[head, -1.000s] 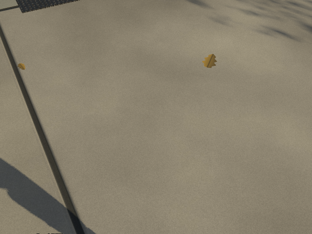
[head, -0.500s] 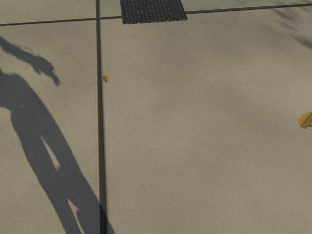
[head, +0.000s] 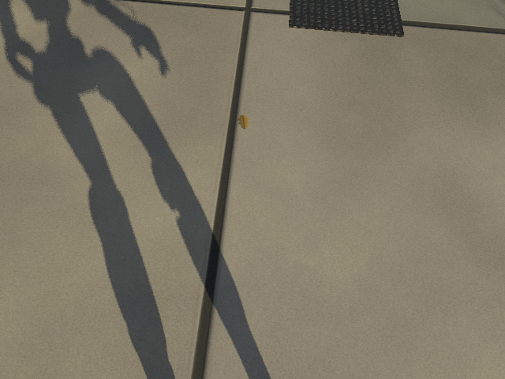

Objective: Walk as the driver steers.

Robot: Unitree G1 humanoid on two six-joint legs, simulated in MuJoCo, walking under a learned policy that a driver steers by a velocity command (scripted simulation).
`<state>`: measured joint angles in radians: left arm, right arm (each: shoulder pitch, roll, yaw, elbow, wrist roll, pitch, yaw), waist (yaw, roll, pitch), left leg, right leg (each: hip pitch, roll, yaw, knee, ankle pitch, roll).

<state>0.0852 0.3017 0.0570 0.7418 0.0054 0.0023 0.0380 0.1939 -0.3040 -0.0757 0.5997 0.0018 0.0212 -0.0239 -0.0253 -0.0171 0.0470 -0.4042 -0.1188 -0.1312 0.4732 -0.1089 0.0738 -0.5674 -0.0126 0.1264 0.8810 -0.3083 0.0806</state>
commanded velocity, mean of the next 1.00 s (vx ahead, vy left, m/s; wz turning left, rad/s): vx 0.17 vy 0.00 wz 0.33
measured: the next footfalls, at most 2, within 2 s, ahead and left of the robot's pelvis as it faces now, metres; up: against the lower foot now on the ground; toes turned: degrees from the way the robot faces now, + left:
right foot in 0.16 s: +0.10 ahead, -0.16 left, +0.00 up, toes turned +12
left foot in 0.62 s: +0.10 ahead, +0.15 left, +0.00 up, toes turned +25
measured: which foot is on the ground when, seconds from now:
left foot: down 0.00-0.16, up 0.18-0.60, down 0.62-1.00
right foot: up 0.00-0.14, down 0.16-0.62, up 0.64-1.00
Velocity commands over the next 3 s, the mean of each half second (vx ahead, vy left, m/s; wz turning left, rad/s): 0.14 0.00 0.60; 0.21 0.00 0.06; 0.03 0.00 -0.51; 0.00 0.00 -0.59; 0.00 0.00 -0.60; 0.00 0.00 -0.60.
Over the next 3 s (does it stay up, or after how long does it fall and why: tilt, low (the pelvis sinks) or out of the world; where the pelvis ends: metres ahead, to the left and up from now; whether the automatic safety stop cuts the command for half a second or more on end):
stays up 0.19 0.10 0.01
